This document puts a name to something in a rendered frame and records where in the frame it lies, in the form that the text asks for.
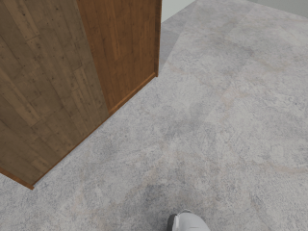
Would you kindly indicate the right robot thigh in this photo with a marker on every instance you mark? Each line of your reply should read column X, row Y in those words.
column 189, row 222

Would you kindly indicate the wardrobe door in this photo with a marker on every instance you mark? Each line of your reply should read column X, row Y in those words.
column 121, row 36
column 50, row 93

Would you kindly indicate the right robot foot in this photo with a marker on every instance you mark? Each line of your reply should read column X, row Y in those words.
column 170, row 222

